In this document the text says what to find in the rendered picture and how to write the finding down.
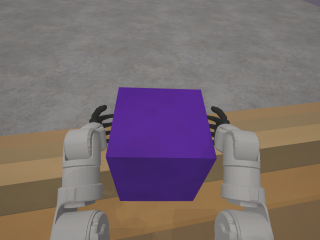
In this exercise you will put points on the robot left hand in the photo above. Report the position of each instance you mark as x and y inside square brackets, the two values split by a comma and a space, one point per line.
[95, 118]

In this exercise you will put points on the robot left upper arm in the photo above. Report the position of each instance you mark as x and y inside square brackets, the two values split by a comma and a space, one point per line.
[82, 225]

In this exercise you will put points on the robot right hand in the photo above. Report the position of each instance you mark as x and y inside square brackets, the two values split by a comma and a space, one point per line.
[218, 121]

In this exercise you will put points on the robot left forearm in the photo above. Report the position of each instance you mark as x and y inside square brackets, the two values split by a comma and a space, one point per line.
[81, 163]

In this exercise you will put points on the carton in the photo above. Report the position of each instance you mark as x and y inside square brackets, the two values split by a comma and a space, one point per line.
[160, 145]

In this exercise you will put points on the robot right forearm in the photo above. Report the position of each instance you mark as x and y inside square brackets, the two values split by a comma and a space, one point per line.
[241, 173]

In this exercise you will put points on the robot right upper arm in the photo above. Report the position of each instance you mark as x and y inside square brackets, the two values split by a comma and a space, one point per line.
[231, 224]

